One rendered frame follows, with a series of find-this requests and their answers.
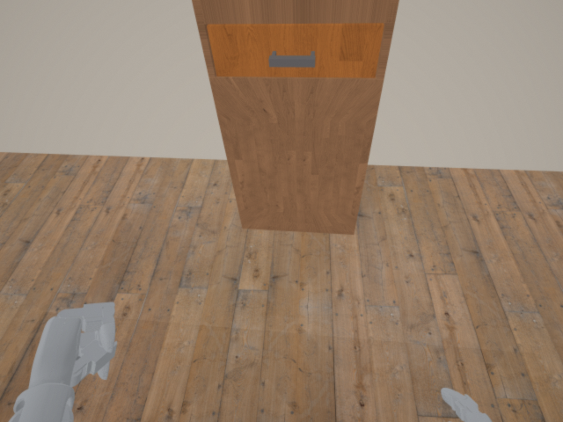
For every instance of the cabinet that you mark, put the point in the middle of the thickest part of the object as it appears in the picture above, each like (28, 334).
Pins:
(297, 147)

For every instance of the left robot hand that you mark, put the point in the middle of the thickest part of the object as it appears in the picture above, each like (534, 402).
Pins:
(62, 341)

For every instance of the robot left forearm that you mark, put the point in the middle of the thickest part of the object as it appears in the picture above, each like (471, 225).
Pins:
(49, 402)

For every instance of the handle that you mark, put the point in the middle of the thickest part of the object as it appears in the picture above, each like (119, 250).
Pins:
(306, 61)

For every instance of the right robot hand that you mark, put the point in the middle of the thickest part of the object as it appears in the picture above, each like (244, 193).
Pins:
(464, 406)

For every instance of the drawer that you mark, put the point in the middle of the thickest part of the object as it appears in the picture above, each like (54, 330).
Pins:
(341, 50)

